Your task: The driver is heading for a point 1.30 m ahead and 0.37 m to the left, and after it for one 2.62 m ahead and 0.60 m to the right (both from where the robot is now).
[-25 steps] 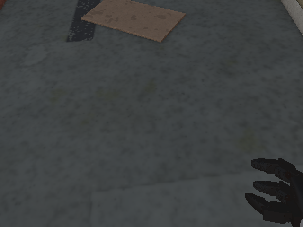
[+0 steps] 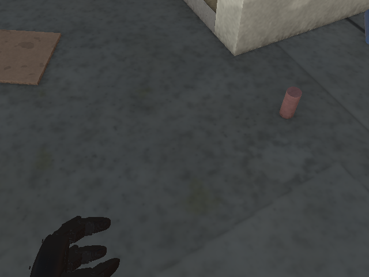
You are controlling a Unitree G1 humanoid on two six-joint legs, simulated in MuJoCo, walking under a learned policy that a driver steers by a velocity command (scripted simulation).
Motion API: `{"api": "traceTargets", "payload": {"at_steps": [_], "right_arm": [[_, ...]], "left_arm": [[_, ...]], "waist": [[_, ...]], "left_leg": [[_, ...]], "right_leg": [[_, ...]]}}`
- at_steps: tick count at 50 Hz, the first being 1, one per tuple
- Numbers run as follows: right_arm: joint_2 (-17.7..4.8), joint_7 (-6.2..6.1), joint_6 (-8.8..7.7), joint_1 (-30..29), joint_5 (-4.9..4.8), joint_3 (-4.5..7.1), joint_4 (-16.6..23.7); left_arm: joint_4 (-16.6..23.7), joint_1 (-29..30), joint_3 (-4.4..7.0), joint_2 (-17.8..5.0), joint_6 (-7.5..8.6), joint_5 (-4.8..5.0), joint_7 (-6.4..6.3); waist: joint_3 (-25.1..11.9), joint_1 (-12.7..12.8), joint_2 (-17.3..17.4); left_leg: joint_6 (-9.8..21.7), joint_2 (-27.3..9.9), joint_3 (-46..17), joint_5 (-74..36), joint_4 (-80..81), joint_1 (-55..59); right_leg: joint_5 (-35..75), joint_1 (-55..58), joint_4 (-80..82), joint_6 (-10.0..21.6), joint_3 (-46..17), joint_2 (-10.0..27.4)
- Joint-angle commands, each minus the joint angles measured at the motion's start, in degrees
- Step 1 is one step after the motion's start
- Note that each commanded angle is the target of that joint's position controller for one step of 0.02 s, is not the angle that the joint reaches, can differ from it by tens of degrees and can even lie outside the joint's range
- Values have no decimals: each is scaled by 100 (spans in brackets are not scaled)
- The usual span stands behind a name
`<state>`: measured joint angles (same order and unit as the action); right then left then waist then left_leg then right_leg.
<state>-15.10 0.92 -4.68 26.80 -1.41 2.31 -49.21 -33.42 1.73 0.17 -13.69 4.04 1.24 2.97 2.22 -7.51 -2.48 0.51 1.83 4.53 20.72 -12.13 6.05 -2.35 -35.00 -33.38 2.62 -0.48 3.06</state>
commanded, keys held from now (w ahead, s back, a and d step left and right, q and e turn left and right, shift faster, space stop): w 0.92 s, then w+q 0.08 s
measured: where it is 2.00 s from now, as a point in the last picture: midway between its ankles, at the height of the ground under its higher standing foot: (126, 125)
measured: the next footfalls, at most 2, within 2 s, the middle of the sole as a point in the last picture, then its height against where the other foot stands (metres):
right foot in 0.04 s outside the picture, level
left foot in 0.54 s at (133, 268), level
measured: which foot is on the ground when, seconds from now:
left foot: down 0.00-0.04, up 0.06-0.52, down 0.54-1.00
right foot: up 0.00-0.02, down 0.04-0.56, up 0.58-1.00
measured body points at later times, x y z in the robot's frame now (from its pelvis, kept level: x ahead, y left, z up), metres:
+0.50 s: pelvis +0.29 +0.01 +0.00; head +0.32 +0.01 +0.45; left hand +0.31 +0.30 -0.12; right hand +0.52 -0.22 -0.08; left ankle +0.45 +0.14 -0.71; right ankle +0.17 -0.12 -0.73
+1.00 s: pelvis +0.56 +0.02 +0.01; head +0.59 +0.03 +0.46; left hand +0.78 +0.25 -0.07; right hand +0.56 -0.26 -0.11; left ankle +0.45 +0.13 -0.73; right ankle +0.73 -0.12 -0.70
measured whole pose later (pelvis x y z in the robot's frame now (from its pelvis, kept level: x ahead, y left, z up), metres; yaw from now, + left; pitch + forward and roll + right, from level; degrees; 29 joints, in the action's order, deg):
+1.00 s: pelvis +0.56 +0.02 +0.01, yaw +1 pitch +2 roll +2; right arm -15.8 0.3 -3.6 22.1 -1.1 2.7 -48.2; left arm -39.9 -3.0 1.8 -14.4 4.4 0.8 2.0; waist 0.4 -5.4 -2.4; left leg 1.6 2.4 1.5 17.3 -14.9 0.1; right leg 1.0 -34.1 -32.1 0.3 -1.7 4.0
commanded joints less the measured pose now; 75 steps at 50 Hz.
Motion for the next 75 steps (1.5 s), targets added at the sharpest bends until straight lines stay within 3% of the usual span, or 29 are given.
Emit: {"api": "traceTargets", "payload": {"at_steps": [1,2,3,4,5,6,8,12,17,22,25,27,28,29,30,32,33,37,48,51,53,54,55,56,57,59,64,70,75], "right_arm": [[-1142,-69,58,-148,-20,224,246],[-1123,-116,64,-207,20,194,307],[-681,-124,-24,-1,140,38,588],[-307,-63,-126,474,177,-117,521],[-912,-41,-170,-122,-4,87,588],[-939,-54,-187,-652,-84,102,796],[-752,-102,-136,-867,69,99,860],[-417,-104,107,-665,121,54,817],[-290,-31,29,-1816,140,-35,1109],[-481,123,-32,-2602,55,-10,1392],[-645,164,-67,-2350,89,68,1389],[-1107,86,-67,-935,131,304,1031],[-1751,39,-43,-261,238,446,1002],[-1548,59,3,16,129,407,918],[-1188,57,1,-247,96,286,949],[-876,56,5,-949,149,181,1025],[-716,66,-31,-1146,198,137,1042],[-726,60,-149,-1209,155,162,910],[-1031,-84,64,-339,14,267,319],[-1156,-135,148,-436,-5,328,279],[-1009,-144,173,-569,29,269,317],[-617,-144,157,-578,174,120,501],[-26,-115,49,263,71,-44,571],[-678,-114,1,-59,-69,112,458],[-968,-117,-8,-620,-130,214,622],[-834,-146,49,-991,-13,239,712],[-427,-132,330,-969,-5,236,808],[-256,52,285,-1889,26,159,1134],[-327,196,309,-2546,25,161,1522]], "left_arm": [[346,-481,375,-922,96,-44,-25],[127,-1404,505,-1208,73,-77,-108],[-16,-2420,643,-1759,26,-249,-196],[-111,-2622,608,-1680,-10,-148,-195],[-163,-2603,496,-1204,-41,-95,-208],[-170,-2168,451,-1095,-36,-43,-214],[-159,-1551,386,-836,22,-120,-162],[-352,-1345,412,-803,192,-125,-122],[-632,-1667,481,-1046,169,-99,-241],[-936,-2191,557,-1314,83,26,-245],[-1053,-2206,586,-1391,-15,25,-280],[-1031,-2214,466,-1098,-53,-52,-310],[-859,-2833,284,-568,34,-125,-290],[-912,-2873,246,-532,133,-91,-274],[-844,-2403,406,-1113,189,67,-243],[-622,-1614,391,-1051,197,16,-271],[-625,-1644,417,-986,152,-48,-293],[-695,-1800,377,-679,-25,-87,-313],[-134,106,280,-493,130,-28,-89],[-157,-159,357,-697,213,-48,-43],[-509,-1417,563,-1075,244,-100,-119],[-641,-2465,681,-1516,233,-191,-190],[-746,-2677,743,-1852,175,-204,-184],[-701,-2649,620,-1270,157,-148,-195],[-692,-2286,531,-1013,166,-113,-224],[-701,-1616,428,-698,190,-150,-218],[-933,-1344,498,-758,336,-198,-249],[-1153,-1533,585,-1041,227,-172,-358],[-1359,-1847,681,-1283,48,-24,-365]], "waist": [[-581,973,888],[-1124,1424,886],[-2187,1596,12],[-3110,1403,-949],[-2525,1552,-512],[-1491,1389,-383],[-684,910,-4],[-352,504,-209],[-7,824,-31],[136,1116,-57],[-39,884,-160],[-1012,220,64],[-2036,276,1240],[-2560,187,2034],[-1847,118,1423],[-729,353,696],[-563,554,778],[-405,836,738],[173,253,604],[45,519,728],[-761,1160,618],[-1738,1534,-58],[-2461,1151,-1599],[-2169,1406,-974],[-1348,1388,-643],[-614,1053,-313],[-168,695,-194],[102,980,-17],[309,1147,-13]], "left_leg": [[667,-1459,-512,-5865,-1221,-115],[485,-1251,-357,-5710,-2318,-855],[159,-722,-116,-3510,-4478,-2993],[-20,-14,-778,1232,-5865,-4254],[-7,-295,-1118,1127,-6361,-4844],[-13,-537,-855,597,-6276,-5136],[-67,-860,-755,-47,-5760,-4636],[-252,-1022,-759,-584,-5234,-4131],[-231,-940,-655,-2308,-3246,-4110],[-21,-706,-633,-2296,-2186,-4020],[249,-511,-463,-1661,-1837,-3515],[599,-484,-448,-1777,-1818,-1421],[1423,-1990,-2640,-1459,-1832,865],[1856,-2448,-4720,-394,-696,1498],[1583,-2307,-4289,352,-524,1052],[1329,-1889,-2933,-384,-344,-505],[1271,-1702,-2552,-941,-206,-1031],[1380,-1486,-1734,-2091,251,-1619],[1095,-1507,-1146,-2095,129,-875],[961,-1630,-1415,-2504,-353,-635],[691,-1152,-1125,-3419,-1801,-1090],[437,-707,-829,-1998,-3615,-2213],[94,117,-725,1222,-5465,-4321],[80,-153,-1283,1201,-6128,-4905],[116,-403,-1192,661,-6228,-5166],[74,-787,-1086,-138,-5813,-4796],[-51,-984,-1104,-837,-5243,-4476],[-36,-905,-693,-2233,-3417,-4455],[239,-767,-322,-1718,-2631,-4534]], "right_leg": [[-212,1607,478,381,369,-475],[112,3095,435,591,176,-295],[454,5617,43,1267,-1751,1227],[-132,6493,764,1849,-3936,2140],[-535,6020,1052,1604,-3668,1845],[-169,5056,1247,1422,-2744,1633],[627,3385,1665,1245,-1797,1165],[611,2186,2409,1352,-1098,968],[601,2126,2516,1056,-377,645],[-20,2851,2204,896,-555,992],[758,3303,1617,691,-626,1118],[1706,2836,-288,360,-148,550],[-105,850,-2575,-78,198,-152],[-2960,-306,-3735,-231,-340,-677],[-2797,-935,-4252,-155,-645,-320],[-1890,-927,-3834,-79,-344,175],[-1580,-592,-3494,-82,-400,360],[-1044,-231,-2875,-251,-323,441],[457,-145,125,-246,-119,106],[-96,429,480,-79,-118,-44],[-62,2407,650,178,19,-138],[121,4170,415,540,-1098,967],[-1005,5851,1016,1396,-3547,2184],[-2011,5511,1487,1285,-3845,2050],[-2022,4801,1592,1031,-2953,1882],[-1099,3471,1937,856,-1829,1463],[252,2633,2528,857,-432,1288],[586,2918,2604,704,672,1139],[1045,3797,2254,552,990,1419]]}}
